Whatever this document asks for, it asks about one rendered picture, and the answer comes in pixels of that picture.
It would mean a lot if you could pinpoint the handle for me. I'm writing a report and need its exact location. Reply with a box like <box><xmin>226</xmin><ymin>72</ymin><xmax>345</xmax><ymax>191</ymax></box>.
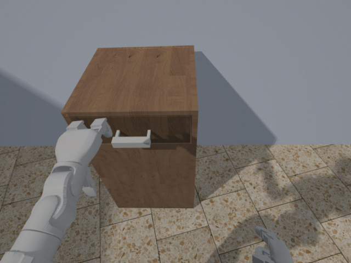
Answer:
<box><xmin>111</xmin><ymin>130</ymin><xmax>151</xmax><ymax>148</ymax></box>

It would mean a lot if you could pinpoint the right robot hand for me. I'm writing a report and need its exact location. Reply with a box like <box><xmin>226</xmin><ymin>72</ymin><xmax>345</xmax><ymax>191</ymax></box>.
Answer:
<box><xmin>252</xmin><ymin>226</ymin><xmax>294</xmax><ymax>263</ymax></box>

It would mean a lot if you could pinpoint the left robot hand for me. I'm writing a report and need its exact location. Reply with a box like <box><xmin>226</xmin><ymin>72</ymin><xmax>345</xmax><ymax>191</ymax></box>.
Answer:
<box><xmin>55</xmin><ymin>118</ymin><xmax>112</xmax><ymax>197</ymax></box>

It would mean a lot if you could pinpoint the drawer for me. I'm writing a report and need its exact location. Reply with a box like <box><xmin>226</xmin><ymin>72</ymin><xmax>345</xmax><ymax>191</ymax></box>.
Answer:
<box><xmin>71</xmin><ymin>115</ymin><xmax>190</xmax><ymax>144</ymax></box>

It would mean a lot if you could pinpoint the cabinet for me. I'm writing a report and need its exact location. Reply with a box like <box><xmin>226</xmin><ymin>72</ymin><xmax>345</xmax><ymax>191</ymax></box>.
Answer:
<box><xmin>61</xmin><ymin>45</ymin><xmax>199</xmax><ymax>208</ymax></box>

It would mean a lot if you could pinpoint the robot left forearm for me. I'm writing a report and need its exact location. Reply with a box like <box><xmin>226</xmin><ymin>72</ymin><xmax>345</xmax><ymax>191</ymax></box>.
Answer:
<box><xmin>0</xmin><ymin>161</ymin><xmax>87</xmax><ymax>263</ymax></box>

